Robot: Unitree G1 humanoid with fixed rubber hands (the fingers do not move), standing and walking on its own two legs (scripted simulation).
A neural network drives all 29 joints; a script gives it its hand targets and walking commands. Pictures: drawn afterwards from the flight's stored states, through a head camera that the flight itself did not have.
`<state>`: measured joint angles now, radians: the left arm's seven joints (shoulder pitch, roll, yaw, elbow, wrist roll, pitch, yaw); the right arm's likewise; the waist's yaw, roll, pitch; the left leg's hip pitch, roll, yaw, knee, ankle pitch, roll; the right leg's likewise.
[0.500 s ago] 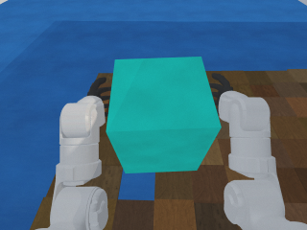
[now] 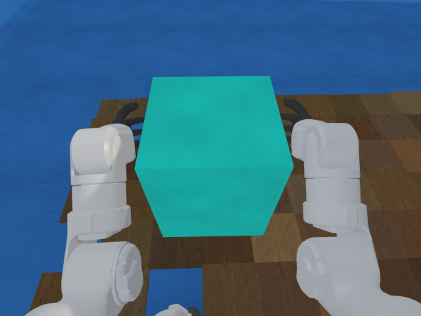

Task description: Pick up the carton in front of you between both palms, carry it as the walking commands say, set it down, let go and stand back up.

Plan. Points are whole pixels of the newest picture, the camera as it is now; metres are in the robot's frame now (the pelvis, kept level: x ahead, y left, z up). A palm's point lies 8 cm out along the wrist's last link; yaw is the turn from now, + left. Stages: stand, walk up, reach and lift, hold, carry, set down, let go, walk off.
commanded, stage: carry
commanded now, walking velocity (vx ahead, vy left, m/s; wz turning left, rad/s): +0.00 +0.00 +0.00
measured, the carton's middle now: (212, 162) +0.39 -0.01 +0.07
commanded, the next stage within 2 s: none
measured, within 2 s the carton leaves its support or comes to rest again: neither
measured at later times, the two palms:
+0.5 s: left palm (111, 52) +0.56 +0.17 +0.20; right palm (265, 40) +0.58 -0.12 +0.21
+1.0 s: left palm (113, 77) +0.67 +0.23 +0.07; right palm (229, 75) +0.67 -0.07 +0.07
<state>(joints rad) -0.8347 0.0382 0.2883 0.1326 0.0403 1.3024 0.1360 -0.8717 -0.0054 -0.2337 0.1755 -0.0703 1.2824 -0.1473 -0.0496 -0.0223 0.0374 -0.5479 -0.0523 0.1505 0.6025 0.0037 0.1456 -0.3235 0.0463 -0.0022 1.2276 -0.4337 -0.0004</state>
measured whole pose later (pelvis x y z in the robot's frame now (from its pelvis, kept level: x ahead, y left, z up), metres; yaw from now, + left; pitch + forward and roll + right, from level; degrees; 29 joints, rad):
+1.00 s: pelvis +0.33 +0.07 +0.01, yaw +1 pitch +4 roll -3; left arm -0.58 -0.04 0.16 0.19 0.06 1.16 0.13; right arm -0.54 0.03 -0.24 0.13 -0.07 1.16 -0.10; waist 0.01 0.05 0.02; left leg -0.39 -0.01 0.09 0.42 -0.35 0.06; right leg -0.30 0.03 -0.02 0.80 -0.57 -0.02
